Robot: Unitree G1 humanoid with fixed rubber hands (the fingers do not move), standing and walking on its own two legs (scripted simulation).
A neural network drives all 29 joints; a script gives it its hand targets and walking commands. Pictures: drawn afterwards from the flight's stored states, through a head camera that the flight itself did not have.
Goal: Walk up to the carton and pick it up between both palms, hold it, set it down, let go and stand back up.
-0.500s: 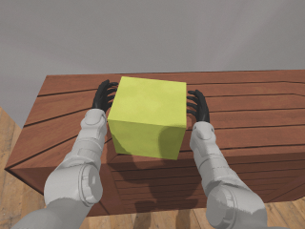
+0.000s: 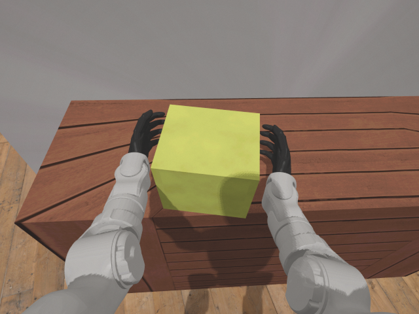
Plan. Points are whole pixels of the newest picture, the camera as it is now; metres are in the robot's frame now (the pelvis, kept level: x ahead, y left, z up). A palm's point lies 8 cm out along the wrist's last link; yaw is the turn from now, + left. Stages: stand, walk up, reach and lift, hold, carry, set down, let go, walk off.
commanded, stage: reach and lift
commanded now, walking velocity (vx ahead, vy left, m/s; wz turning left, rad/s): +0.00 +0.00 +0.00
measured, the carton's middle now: (209, 163) +0.41 +0.05 +0.03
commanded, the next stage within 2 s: none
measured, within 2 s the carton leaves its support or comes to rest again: leaves its support in 0.34 s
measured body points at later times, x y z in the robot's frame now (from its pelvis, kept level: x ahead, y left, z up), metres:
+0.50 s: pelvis +0.00 +0.00 +0.00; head +0.00 +0.02 +0.45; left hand +0.42 +0.17 +0.11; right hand +0.40 -0.11 +0.09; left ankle +0.01 +0.12 -0.75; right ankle +0.00 -0.13 -0.75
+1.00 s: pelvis -0.02 +0.00 +0.00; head -0.04 +0.02 +0.45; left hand +0.39 +0.16 +0.17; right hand +0.38 -0.12 +0.15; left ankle +0.01 +0.12 -0.75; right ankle +0.00 -0.13 -0.75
